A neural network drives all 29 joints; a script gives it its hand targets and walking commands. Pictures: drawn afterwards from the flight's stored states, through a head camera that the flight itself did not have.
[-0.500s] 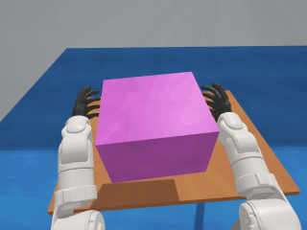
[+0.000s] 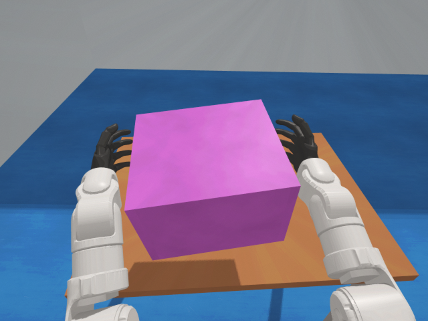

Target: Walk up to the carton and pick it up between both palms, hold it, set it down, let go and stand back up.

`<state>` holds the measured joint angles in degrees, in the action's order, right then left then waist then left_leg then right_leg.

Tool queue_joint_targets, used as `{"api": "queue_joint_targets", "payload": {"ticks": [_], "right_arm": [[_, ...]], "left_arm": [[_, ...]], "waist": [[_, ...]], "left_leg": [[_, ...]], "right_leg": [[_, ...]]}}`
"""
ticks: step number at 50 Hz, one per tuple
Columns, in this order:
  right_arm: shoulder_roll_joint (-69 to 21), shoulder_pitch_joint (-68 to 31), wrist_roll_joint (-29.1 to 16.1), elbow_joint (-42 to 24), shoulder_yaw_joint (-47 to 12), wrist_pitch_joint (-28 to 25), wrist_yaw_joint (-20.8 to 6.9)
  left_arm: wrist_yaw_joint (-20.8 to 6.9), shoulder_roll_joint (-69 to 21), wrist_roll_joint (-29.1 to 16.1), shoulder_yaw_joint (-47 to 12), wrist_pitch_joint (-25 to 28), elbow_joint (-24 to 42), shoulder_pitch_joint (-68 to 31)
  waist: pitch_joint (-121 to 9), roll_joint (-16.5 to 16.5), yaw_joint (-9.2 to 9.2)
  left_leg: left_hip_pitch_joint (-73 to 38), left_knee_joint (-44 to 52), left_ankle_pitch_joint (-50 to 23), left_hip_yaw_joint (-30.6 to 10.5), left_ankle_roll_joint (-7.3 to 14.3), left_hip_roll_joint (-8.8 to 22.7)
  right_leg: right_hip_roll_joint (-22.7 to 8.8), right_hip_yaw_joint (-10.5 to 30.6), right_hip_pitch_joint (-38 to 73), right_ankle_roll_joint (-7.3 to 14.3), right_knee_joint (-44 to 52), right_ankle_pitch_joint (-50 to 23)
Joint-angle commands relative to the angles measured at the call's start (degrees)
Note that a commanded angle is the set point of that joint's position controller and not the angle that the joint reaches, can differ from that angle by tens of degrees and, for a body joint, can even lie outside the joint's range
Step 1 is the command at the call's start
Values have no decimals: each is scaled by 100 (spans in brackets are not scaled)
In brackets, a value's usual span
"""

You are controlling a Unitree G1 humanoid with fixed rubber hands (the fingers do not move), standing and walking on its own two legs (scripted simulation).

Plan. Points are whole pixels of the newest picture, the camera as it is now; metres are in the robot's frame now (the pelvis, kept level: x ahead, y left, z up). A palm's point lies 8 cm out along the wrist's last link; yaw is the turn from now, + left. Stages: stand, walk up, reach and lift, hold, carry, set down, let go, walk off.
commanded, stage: hold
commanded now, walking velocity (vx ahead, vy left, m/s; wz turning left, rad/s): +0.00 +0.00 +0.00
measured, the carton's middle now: (208, 176) +0.38 +0.01 +0.12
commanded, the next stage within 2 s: none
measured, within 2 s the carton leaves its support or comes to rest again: neither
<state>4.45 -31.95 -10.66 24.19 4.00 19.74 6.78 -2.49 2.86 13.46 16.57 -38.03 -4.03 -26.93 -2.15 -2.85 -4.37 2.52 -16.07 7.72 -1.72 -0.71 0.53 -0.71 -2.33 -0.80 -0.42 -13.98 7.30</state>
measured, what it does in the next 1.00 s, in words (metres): stands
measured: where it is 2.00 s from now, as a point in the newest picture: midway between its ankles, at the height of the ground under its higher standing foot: outside the picture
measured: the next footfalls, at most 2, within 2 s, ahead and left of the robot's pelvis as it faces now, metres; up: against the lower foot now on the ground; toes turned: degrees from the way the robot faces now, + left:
none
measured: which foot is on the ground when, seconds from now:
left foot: down 0.00-1.00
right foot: down 0.00-1.00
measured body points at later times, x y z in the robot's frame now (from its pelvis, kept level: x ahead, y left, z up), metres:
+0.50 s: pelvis +0.00 -0.01 +0.00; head -0.04 +0.02 +0.45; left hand +0.36 +0.18 +0.17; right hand +0.37 -0.17 +0.18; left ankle +0.02 +0.12 -0.75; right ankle +0.01 -0.12 -0.75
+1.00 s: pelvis +0.00 +0.00 +0.00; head -0.05 +0.02 +0.45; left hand +0.36 +0.18 +0.17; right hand +0.36 -0.18 +0.18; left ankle +0.02 +0.12 -0.75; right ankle +0.01 -0.12 -0.75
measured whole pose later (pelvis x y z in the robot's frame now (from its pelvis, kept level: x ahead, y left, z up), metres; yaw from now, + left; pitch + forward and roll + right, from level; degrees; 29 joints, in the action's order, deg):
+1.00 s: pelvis +0.00 +0.00 +0.00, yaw -1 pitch -6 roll +0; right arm 5.5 -32.4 -10.9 23.8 2.6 20.4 6.5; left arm -2.8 0.6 15.9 18.0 -39.9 -1.6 -26.3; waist -1.2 -2.4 -4.2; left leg 1.1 -15.1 7.8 -0.5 -0.8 1.0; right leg -0.2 -1.2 0.1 -0.3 -13.2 7.1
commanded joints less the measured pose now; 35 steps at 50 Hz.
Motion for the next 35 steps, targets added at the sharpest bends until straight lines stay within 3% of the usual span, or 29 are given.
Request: {"api": "queue_joint_targets", "payload": {"ticks": [1,2,5,6,9,12,13,14,16,18,19,22,24,27,30,31,33,35], "right_arm": [[-2478,-3845,-405,-1324,-2083,-258,-747],[-2467,-3860,-347,-1303,-2003,-261,-771],[-2501,-3980,-416,-1290,-2045,-304,-846],[-2480,-4037,-478,-1462,-2079,-329,-871],[-2604,-4085,-336,-1114,-1972,-323,-927],[-2603,-4103,-375,-1016,-2046,-300,-872],[-2724,-3920,-418,-1035,-2113,-310,-863],[-2617,-3890,-470,-1154,-2139,-314,-840],[-2658,-3897,-548,-1346,-2249,-351,-753],[-2654,-4004,-541,-1551,-2307,-368,-676],[-2743,-3771,-595,-1437,-2360,-320,-644],[-2795,-3700,-536,-1494,-2320,-252,-600],[-2777,-3711,-584,-1770,-2241,-314,-591],[-2703,-3467,-472,-1496,-2141,-184,-561],[-2626,-3607,-372,-1379,-2060,-181,-627],[-2686,-3490,-387,-1259,-2031,-148,-661],[-2680,-3754,-460,-1744,-2148,-288,-693],[-2726,-3628,-521,-1628,-2295,-302,-647]], "left_arm": [[-912,-2777,-842,-2718,368,841,-3710],[-903,-2869,-852,-2695,352,910,-3829],[-884,-2755,-832,-2708,327,948,-3809],[-838,-2820,-833,-2677,328,975,-3816],[-789,-2685,-725,-2408,332,760,-4030],[-832,-2517,-700,-2319,275,618,-3848],[-841,-2610,-725,-2436,299,939,-3856],[-866,-2533,-676,-2327,290,878,-3753],[-862,-2608,-858,-2499,354,1067,-3741],[-884,-2506,-819,-2479,386,1048,-3759],[-886,-2579,-892,-2674,418,1312,-3695],[-957,-2474,-796,-2516,400,1068,-3651],[-953,-2585,-931,-2674,463,1429,-3667],[-978,-2422,-910,-2688,415,1133,-3717],[-1006,-2413,-833,-2552,422,993,-3773],[-993,-2476,-855,-2621,420,1157,-3852],[-931,-2641,-990,-2814,448,1395,-3779],[-903,-2740,-1051,-2968,460,1303,-3834]], "waist": [[-1574,382,-1],[-1561,437,-83],[-1827,533,4],[-1867,431,67],[-1605,298,127],[-1648,138,147],[-1746,296,121],[-1757,177,161],[-2144,270,97],[-2145,128,106],[-2158,289,-4],[-1878,215,32],[-2025,454,10],[-1607,561,-198],[-1599,354,-92],[-1646,341,-131],[-2092,547,-65],[-2061,507,-162]], "left_leg": [[-593,208,-1025,251,-182,-177],[-594,170,-1093,203,-166,-212],[-671,197,-1048,252,-174,-201],[-679,173,-1054,227,-186,-191],[-486,228,-679,303,-88,-240],[-534,166,-887,397,-20,-273],[-571,155,-1007,373,-29,-285],[-629,120,-1238,392,-29,-291],[-721,-39,-1548,410,-113,-340],[-797,-24,-1522,430,-84,-358],[-792,-59,-1552,382,-131,-352],[-587,17,-1216,403,-47,-421],[-531,-64,-1335,335,-85,-401],[-509,28,-1033,334,-143,-370],[-367,173,-716,353,-116,-352],[-486,210,-776,338,-135,-307],[-636,31,-1262,294,-179,-292],[-806,-58,-1577,293,-237,-294]], "right_leg": [[363,-248,276,-53,123,-361],[365,-173,310,-23,134,-364],[358,-163,331,1,131,-390],[380,-147,283,-22,90,-378],[361,-166,195,-32,125,-122],[361,-97,249,-88,114,-428],[348,-115,366,-101,68,-636],[356,-65,398,-133,46,-881],[364,-75,559,-174,-19,-1306],[380,-131,680,-228,-21,-1548],[390,-154,703,-185,-56,-1570],[289,-56,649,-249,-8,-1360],[291,-72,693,-223,-68,-1410],[262,-72,421,-182,74,-1013],[243,-108,360,-186,122,-544],[282,-166,322,-148,111,-544],[326,-185,432,-97,0,-862],[335,-160,471,-105,17,-1064]]}}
